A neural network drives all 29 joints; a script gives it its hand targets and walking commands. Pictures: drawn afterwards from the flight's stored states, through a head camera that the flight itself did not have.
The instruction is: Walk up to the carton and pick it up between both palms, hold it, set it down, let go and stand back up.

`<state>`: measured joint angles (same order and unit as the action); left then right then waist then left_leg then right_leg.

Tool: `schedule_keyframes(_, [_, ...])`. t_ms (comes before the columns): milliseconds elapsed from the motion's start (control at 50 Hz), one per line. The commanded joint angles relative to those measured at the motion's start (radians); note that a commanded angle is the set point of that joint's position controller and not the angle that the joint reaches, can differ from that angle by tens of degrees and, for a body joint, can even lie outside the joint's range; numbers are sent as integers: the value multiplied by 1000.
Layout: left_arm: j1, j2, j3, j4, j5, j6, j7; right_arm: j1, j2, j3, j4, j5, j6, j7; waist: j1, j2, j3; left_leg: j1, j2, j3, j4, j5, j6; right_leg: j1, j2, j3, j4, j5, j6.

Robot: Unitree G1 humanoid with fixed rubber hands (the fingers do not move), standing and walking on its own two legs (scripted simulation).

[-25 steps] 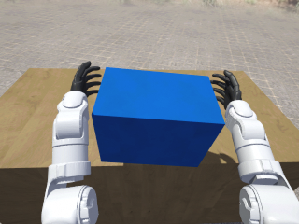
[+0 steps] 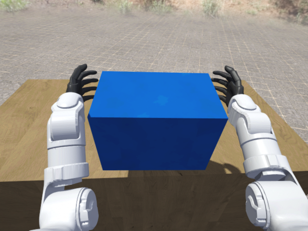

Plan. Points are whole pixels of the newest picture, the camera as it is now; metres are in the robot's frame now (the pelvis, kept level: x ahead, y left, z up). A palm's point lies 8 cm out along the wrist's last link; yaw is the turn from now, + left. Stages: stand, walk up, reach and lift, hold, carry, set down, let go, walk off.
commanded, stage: reach and lift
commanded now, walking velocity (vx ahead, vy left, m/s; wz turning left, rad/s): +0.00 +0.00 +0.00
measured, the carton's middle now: (155, 122) +0.39 +0.00 +0.14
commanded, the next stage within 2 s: hold in 0.70 s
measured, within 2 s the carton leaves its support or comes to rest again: neither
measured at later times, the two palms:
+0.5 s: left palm (74, 90) +0.36 +0.19 +0.25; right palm (238, 87) +0.36 -0.20 +0.26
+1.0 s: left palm (72, 86) +0.36 +0.19 +0.27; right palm (240, 83) +0.36 -0.20 +0.28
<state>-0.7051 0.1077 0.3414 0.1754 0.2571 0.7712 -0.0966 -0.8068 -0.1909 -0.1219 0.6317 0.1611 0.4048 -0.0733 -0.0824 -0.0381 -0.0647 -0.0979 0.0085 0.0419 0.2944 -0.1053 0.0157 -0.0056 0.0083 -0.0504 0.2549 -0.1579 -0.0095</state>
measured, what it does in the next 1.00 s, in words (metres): stands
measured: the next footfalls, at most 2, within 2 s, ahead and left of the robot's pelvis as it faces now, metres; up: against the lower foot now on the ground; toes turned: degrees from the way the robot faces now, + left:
none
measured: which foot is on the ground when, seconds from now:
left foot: down 0.00-1.00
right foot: down 0.00-1.00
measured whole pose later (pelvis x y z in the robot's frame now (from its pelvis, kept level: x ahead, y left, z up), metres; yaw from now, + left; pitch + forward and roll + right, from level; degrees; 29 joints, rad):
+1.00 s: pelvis +0.00 +0.00 +0.00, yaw +0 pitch -6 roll -1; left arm -0.75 0.14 0.35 0.15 0.25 0.86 -0.11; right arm -0.88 -0.25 -0.03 0.61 0.26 0.53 -0.12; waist -0.09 -0.04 -0.11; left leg -0.09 0.02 0.05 0.30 -0.12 0.01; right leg 0.02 0.02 -0.04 0.23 -0.15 -0.02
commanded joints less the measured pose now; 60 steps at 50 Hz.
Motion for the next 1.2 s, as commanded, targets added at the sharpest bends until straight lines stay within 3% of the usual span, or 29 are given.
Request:
schedule_keyframes(0, [-542, -366, -344, -105, -174, -53, -145, -662, 396, 288, -329, 137, -43, 153, 4, 31, -357, 246, -24, -9, 17, 178, -15, -37, 30, -2, -40, 182, 22])
schedule_keyframes(140, [-523, -347, -324, -126, -175, -29, -159, -642, 385, 320, -361, 175, -6, 130, 1, 12, -335, 253, -27, -14, 23, 205, -11, -14, 29, 11, -41, 246, 25])
schedule_keyframes(260, [-567, -361, -371, -190, -194, -22, -161, -625, 391, 325, -365, 202, 23, 120, -22, 70, -337, 256, -24, -19, 30, 236, -34, -25, 33, 14, -38, 248, 15])
schedule_keyframes(360, [-607, -355, -361, -185, -189, -11, -165, -644, 386, 305, -337, 203, 44, 121, -25, 96, -311, 231, -21, -18, 13, 175, -34, -44, 27, 19, -44, 194, 10])
schedule_keyframes(560, [-653, -344, -310, -69, -186, -4, -176, -727, 391, 269, -284, 172, 52, 138, -2, 33, -299, 177, -20, -16, -19, 56, -6, -63, 21, 27, -60, 89, 8])
schedule_keyframes(740, [-641, -345, -309, -73, -196, 0, -179, -735, 376, 291, -300, 205, 54, 126, -7, 31, -352, 218, -20, -20, 8, 151, -15, -32, 31, 29, -50, 173, 10])
schedule_keyframes(940, [-635, -363, -363, -184, -205, 40, -173, -705, 353, 306, -336, 251, 85, 122, -22, 100, -334, 211, -13, -27, 10, 193, -39, -26, 39, 32, -51, 174, -2])
schedule_keyframes(1020, [-644, -356, -348, -174, -197, 53, -175, -721, 355, 301, -337, 246, 93, 124, -14, 95, -310, 173, -13, -23, -6, 137, -33, -23, 37, 32, -57, 132, -2])
schedule_keyframes(1180, [-661, -344, -313, -109, -196, 55, -186, -777, 369, 293, -331, 225, 102, 131, 9, 33, -313, 138, -14, -17, -30, 40, -2, -38, 27, 43, -68, 77, 4])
